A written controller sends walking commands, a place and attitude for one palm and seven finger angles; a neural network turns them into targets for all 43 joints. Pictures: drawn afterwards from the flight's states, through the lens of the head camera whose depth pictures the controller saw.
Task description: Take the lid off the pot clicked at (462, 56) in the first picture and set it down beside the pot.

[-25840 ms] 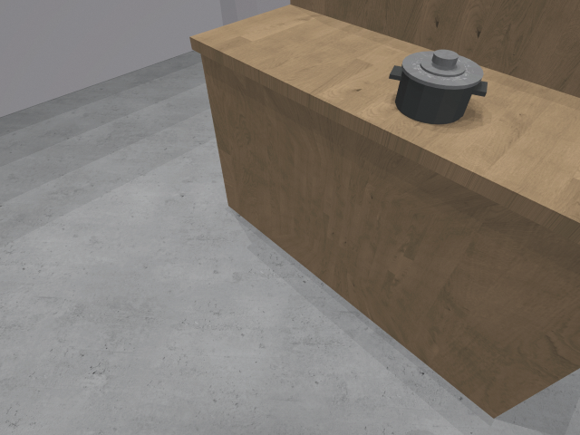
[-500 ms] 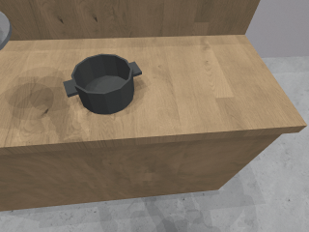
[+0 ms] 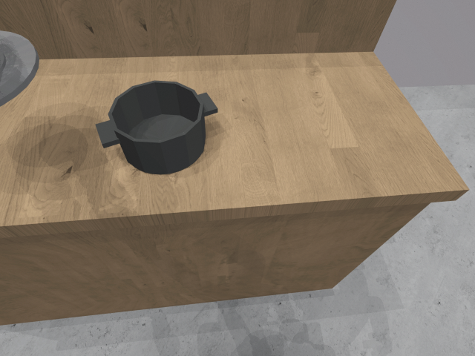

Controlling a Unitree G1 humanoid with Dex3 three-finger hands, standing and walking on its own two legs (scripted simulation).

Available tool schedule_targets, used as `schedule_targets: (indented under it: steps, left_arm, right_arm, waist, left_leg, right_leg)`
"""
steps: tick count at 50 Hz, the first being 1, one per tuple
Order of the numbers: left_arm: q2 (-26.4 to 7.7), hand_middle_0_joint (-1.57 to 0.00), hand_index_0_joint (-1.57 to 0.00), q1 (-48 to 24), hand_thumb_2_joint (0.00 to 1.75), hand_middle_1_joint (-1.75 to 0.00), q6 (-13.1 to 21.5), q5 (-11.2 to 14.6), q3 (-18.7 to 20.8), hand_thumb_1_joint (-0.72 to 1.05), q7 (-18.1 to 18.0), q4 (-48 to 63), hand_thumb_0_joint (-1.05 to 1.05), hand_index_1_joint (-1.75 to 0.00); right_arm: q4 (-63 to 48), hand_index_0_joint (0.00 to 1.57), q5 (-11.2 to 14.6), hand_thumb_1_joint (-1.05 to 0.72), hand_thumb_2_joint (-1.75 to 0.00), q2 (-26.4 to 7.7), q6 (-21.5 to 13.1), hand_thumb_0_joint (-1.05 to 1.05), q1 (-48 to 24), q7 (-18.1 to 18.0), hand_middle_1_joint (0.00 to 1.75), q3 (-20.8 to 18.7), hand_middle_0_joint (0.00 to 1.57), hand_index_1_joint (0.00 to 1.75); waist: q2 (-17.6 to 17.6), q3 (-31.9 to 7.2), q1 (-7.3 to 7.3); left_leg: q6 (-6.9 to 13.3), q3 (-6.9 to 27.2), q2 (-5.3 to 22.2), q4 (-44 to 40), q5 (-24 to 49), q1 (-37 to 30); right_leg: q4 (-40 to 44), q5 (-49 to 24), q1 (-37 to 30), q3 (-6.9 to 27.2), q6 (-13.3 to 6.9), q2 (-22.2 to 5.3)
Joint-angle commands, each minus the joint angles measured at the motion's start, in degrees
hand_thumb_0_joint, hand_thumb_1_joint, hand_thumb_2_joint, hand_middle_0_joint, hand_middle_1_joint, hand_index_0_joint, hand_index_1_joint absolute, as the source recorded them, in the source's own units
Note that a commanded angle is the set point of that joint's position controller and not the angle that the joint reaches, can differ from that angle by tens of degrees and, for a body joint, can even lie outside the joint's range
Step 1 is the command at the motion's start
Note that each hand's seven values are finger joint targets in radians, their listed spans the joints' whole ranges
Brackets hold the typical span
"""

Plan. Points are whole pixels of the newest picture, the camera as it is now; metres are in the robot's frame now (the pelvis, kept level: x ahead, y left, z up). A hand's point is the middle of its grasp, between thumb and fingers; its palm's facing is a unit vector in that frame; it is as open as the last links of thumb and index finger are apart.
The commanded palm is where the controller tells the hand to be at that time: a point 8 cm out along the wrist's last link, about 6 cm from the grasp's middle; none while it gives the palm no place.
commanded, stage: lower the lid onto the table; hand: left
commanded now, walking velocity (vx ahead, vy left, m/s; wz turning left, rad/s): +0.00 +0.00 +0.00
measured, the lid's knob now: out of the picture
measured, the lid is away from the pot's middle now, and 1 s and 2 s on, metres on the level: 0.24 0.23 0.23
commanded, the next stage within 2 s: none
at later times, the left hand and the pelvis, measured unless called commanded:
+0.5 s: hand out of the picture +0.46 +0.33 +0.23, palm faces -0.31 -0.25 -0.92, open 7.2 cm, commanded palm +0.49 +0.33 +0.29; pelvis +0.00 +0.00 +0.00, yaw +0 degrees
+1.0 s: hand out of the picture +0.48 +0.33 +0.19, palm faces -0.39 -0.26 -0.89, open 7.2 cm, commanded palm +0.51 +0.34 +0.25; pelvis +0.00 +0.01 -0.01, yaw -1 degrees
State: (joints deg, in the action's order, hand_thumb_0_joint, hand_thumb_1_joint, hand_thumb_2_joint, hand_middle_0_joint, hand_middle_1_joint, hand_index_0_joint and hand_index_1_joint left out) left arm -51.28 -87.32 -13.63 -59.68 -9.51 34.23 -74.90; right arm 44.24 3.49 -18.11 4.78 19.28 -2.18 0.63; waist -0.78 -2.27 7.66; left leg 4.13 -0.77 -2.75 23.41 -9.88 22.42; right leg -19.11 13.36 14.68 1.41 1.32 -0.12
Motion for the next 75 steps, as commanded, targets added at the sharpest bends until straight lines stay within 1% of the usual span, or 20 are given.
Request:
schedule_targets:
  steps: [1, 3, 9, 13, 14, 18, 24, 27, 29, 32, 35, 38, 44, 48, 49, 53, 55, 63, 68, 75]
  left_arm:
    - [-13.6, -0.70, -0.85, -26.2, 0.94, -1.09, 1.3, -1.4, 2.4, 0.64, -3.9, 10.2, 0.00, -1.17]
    - [-12.2, -0.70, -0.85, -25.6, 0.94, -1.09, 1.9, -0.9, 1.6, 0.64, -3.7, 11.9, 0.00, -1.17]
    - [-17.3, -0.70, -0.85, -30.4, 0.94, -1.09, 2.9, -1.3, 5.5, 0.64, -4.0, 19.9, 0.00, -1.17]
    - [-12.7, -0.70, -0.85, -23.8, 0.94, -1.09, 3.4, 0.1, 2.9, 0.64, -3.5, 15.9, 0.00, -1.17]
    - [-15.8, -0.70, -0.85, -25.9, 0.94, -1.09, 3.4, -0.4, 5.1, 0.64, -3.9, 17.7, 0.00, -1.17]
    - [-11.2, -0.70, -0.85, -27.0, 0.94, -1.09, 3.9, 0.4, 2.2, 0.64, -3.9, 20.2, 0.00, -1.17]
    - [-13.2, -0.70, -0.85, -26.0, 0.94, -1.09, 4.8, 0.0, 3.3, 0.64, -4.6, 16.2, 0.00, -1.17]
    - [-10.2, -0.70, -0.85, -25.1, 0.94, -1.09, 4.5, 0.7, 0.6, 0.64, -4.6, 11.0, 0.00, -1.17]
    - [-13.7, -0.70, -0.85, -28.4, 0.94, -1.09, 5.4, 0.2, 2.7, 0.64, -5.1, 14.3, 0.00, -1.17]
    - [-11.8, -0.70, -0.85, -31.3, 0.94, -1.09, 5.8, 0.1, 1.0, 0.64, -5.4, 14.3, 0.00, -1.17]
    - [-14.8, -0.70, -0.85, -29.4, 0.94, -1.09, 6.9, -0.3, 3.3, 0.64, -5.6, 13.2, 0.00, -1.17]
    - [-10.8, -0.70, -0.85, -24.5, 0.94, -1.09, 7.3, 0.7, 0.6, 0.64, -5.2, 9.4, 0.00, -1.17]
    - [-13.6, -0.70, -0.85, -28.4, 0.94, -1.09, 7.9, -0.1, 2.7, 0.64, -5.8, 13.1, 0.00, -1.17]
    - [-13.4, -0.70, -0.85, -23.7, 0.94, -1.09, 8.7, 0.5, 3.2, 0.64, -5.7, 11.7, 0.00, -1.17]
    - [-17.0, -0.70, -0.85, -25.5, 0.94, -1.09, 8.8, 0.0, 5.8, 0.64, -6.0, 13.4, 0.00, -1.17]
    - [-13.7, -0.70, -0.85, -23.8, 0.94, -1.09, 9.3, 0.8, 3.4, 0.64, -5.7, 13.1, 0.00, -1.17]
    - [-17.7, -0.70, -0.85, -23.0, 0.94, -1.09, 9.7, -0.3, 6.2, 0.64, -6.3, 12.0, 0.00, -1.17]
    - [-15.2, -0.70, -0.85, -22.4, 0.94, -1.09, 11.1, 0.7, 5.1, 0.64, -6.2, 14.2, 0.00, -1.17]
    - [-15.3, -0.70, -0.85, -18.9, 0.94, -1.09, 11.6, 1.0, 5.1, 0.64, -6.5, 11.4, 0.00, -1.17]
    - [-14.4, -0.70, -0.85, -22.4, 0.94, -1.09, 12.1, 1.0, 4.4, 0.64, -6.9, 13.1, 0.00, -1.17]
  right_arm:
    - [-3.9, 0.20, 0.1, -0.90, -0.90, -11.1, -0.5, 0.00, 5.0, -0.2, 0.30, -3.1, 0.20, 0.30]
    - [-4.2, 0.20, 0.3, -0.90, -0.90, -11.1, -0.3, 0.00, 5.2, 0.0, 0.30, -3.3, 0.20, 0.30]
    - [-5.3, 0.20, -0.1, -0.90, -0.90, -11.2, 0.8, 0.00, 5.8, 0.5, 0.30, -4.2, 0.20, 0.30]
    - [-5.5, 0.20, 0.5, -0.90, -0.90, -11.2, 1.0, 0.00, 6.3, 0.6, 0.30, -4.1, 0.20, 0.30]
    - [-5.3, 0.20, 0.2, -0.90, -0.90, -11.5, 1.5, 0.00, 6.0, 0.7, 0.30, -4.2, 0.20, 0.30]
    - [-5.8, 0.20, 0.4, -0.90, -0.90, -11.0, 1.5, 0.00, 5.8, 0.5, 0.30, -4.4, 0.20, 0.30]
    - [-4.9, 0.20, 0.3, -0.90, -0.90, -11.3, 1.3, 0.00, 5.8, -0.2, 0.30, -4.0, 0.20, 0.30]
    - [-4.0, 0.20, 0.6, -0.90, -0.90, -11.5, 1.4, 0.00, 5.7, -0.6, 0.30, -3.6, 0.20, 0.30]
    - [-3.9, 0.20, 0.4, -0.90, -0.90, -11.9, 1.2, 0.00, 5.3, -0.8, 0.30, -3.4, 0.20, 0.30]
    - [-3.4, 0.20, 0.5, -0.90, -0.90, -11.7, 0.6, 0.00, 5.8, -1.2, 0.30, -3.6, 0.20, 0.30]
    - [-3.5, 0.20, 0.4, -0.90, -0.90, -11.7, 0.3, 0.00, 6.3, -1.4, 0.30, -3.5, 0.20, 0.30]
    - [-3.2, 0.20, 0.9, -0.90, -0.90, -11.7, 0.1, 0.00, 6.8, -1.3, 0.30, -3.3, 0.20, 0.30]
    - [-2.8, 0.20, 0.5, -0.90, -0.90, -12.2, 0.8, 0.00, 8.1, -1.0, 0.30, -4.2, 0.20, 0.30]
    - [-3.2, 0.20, 0.8, -0.90, -0.90, -11.9, 0.6, 0.00, 9.4, -1.1, 0.30, -4.0, 0.20, 0.30]
    - [-3.1, 0.20, 0.5, -0.90, -0.90, -12.4, 1.2, 0.00, 9.5, -0.9, 0.30, -4.4, 0.20, 0.30]
    - [-3.6, 0.20, 0.9, -0.90, -0.90, -11.9, 1.4, 0.00, 9.7, -0.7, 0.30, -4.3, 0.20, 0.30]
    - [-3.9, 0.20, 0.5, -0.90, -0.90, -12.0, 1.5, 0.00, 10.4, -0.8, 0.30, -4.3, 0.20, 0.30]
    - [-4.5, 0.20, 0.9, -0.90, -0.90, -11.6, 2.0, 0.00, 10.4, -0.8, 0.30, -4.3, 0.20, 0.30]
    - [-5.0, 0.20, 1.1, -0.90, -0.90, -11.6, 2.3, 0.00, 10.0, -1.0, 0.30, -3.9, 0.20, 0.30]
    - [-4.7, 0.20, 0.8, -0.90, -0.90, -11.7, 2.8, 0.00, 9.8, -1.3, 0.30, -4.3, 0.20, 0.30]
  waist:
    - [-4.6, -22.3, -0.31]
    - [-5.3, -22.4, -0.56]
    - [-11.0, -28.1, -0.25]
    - [-9.5, -23.5, -0.03]
    - [-9.3, -25.1, -0.17]
    - [-11.1, -25.8, 0.12]
    - [-8.0, -24.3, 0.63]
    - [-5.2, -18.3, 1.36]
    - [-7.3, -21.7, 0.99]
    - [-9.5, -22.1, 1.51]
    - [-8.5, -24.4, 1.07]
    - [-6.4, -20.9, 1.09]
    - [-11.2, -25.5, 1.18]
    - [-9.1, -25.9, 0.97]
    - [-10.1, -28.0, 0.85]
    - [-11.1, -26.3, 0.89]
    - [-10.9, -28.2, 1.05]
    - [-12.5, -28.8, 1.02]
    - [-9.1, -26.4, 1.04]
    - [-11.9, -26.1, 1.72]
  left_leg:
    - [0.3, 1.7, 0.9, 3.0, 25.0, -22.5]
    - [0.1, 1.3, 1.0, 3.4, 27.9, -23.3]
    - [0.2, 2.2, 1.7, 6.2, 37.1, -29.2]
    - [-0.2, 2.3, 1.9, 5.8, 33.3, -27.3]
    - [0.0, 2.6, 1.9, 5.7, 31.2, -27.1]
    - [-0.3, 3.2, 1.9, 6.1, 32.2, -29.4]
    - [0.6, 2.5, 1.1, 5.1, 21.6, -24.7]
    - [0.7, 2.8, 1.1, 3.1, 10.7, -20.5]
    - [0.8, 2.4, 0.9, 3.2, 11.8, -21.6]
    - [0.8, 3.1, 1.1, 3.0, 10.2, -23.3]
    - [0.9, 2.6, 0.9, 4.4, 14.5, -22.8]
    - [0.6, 2.3, 1.1, 3.9, 13.5, -20.8]
    - [0.2, 2.6, 1.6, 6.7, 22.2, -24.8]
    - [0.0, 2.5, 1.5, 8.1, 27.1, -24.5]
    - [0.0, 2.6, 1.7, 8.7, 28.1, -25.1]
    - [-0.3, 2.6, 1.7, 9.4, 29.6, -24.8]
    - [0.1, 2.6, 1.5, 10.9, 30.7, -24.6]
    - [-0.7, 3.6, 2.2, 12.2, 34.1, -26.4]
    - [0.1, 2.8, 1.7, 12.1, 27.1, -21.4]
    - [0.1, 4.2, 2.2, 12.2, 22.5, -23.1]
  right_leg:
    - [0.1, -16.2, 3.1, -2.7, -2.3, 3.5]
    - [-0.2, -17.9, 2.9, -2.9, -2.6, 3.5]
    - [-1.3, -20.3, 4.0, -2.2, -2.1, 4.0]
    - [-0.9, -16.9, 6.7, -3.1, -2.3, 4.1]
    - [-1.2, -15.9, 6.1, -2.7, -2.1, 4.1]
    - [-1.3, -14.9, 8.3, -3.3, -2.6, 4.2]
    - [-1.2, -12.6, 7.4, -2.8, -2.4, 4.0]
    - [-0.2, -8.4, 9.2, -3.2, -2.4, 4.0]
    - [-0.4, -9.3, 7.8, -2.6, -2.6, 4.1]
    - [-0.4, -8.5, 9.2, -2.7, -2.7, 4.3]
    - [-1.4, -11.0, 7.7, -2.7, -2.7, 4.5]
    - [-1.3, -10.5, 8.8, -3.1, -2.7, 4.5]
    - [-2.6, -13.2, 10.5, -2.7, -2.5, 4.9]
    - [-3.8, -15.8, 10.3, -3.2, -2.5, 5.2]
    - [-4.0, -16.1, 10.0, -2.6, -2.1, 5.2]
    - [-4.7, -16.0, 11.8, -3.2, -2.4, 5.3]
    - [-5.4, -16.8, 11.6, -2.8, -2.1, 5.4]
    - [-6.7, -15.6, 14.8, -3.5, -2.3, 5.7]
    - [-7.4, -14.6, 14.1, -3.5, -2.2, 5.4]
    - [-7.3, -10.5, 18.3, -3.4, -2.3, 5.4]
